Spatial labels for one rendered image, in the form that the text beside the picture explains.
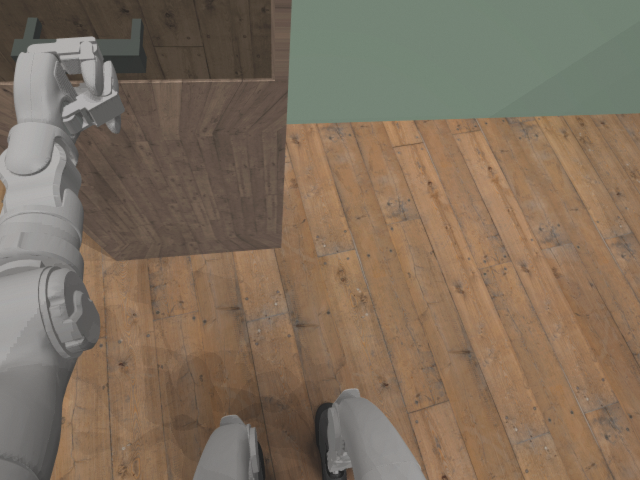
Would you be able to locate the left robot upper arm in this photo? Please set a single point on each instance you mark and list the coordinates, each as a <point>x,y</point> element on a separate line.
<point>47,320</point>

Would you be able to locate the cabinet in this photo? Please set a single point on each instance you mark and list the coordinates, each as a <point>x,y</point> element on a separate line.
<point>197,167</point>

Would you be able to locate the drawer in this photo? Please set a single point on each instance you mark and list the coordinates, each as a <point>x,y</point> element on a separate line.
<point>182,39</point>

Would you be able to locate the robot right thigh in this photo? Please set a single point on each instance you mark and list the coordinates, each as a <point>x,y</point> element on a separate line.
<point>376,449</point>

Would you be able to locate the left robot hand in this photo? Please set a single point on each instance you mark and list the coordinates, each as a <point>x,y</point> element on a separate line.
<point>42,91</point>

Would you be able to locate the handle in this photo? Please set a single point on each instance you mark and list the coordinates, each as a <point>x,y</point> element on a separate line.
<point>126,55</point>

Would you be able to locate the left robot forearm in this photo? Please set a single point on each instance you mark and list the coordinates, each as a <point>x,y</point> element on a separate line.
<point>41,222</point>

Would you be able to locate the right robot foot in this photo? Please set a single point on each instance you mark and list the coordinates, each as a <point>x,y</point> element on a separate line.
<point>321,425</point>

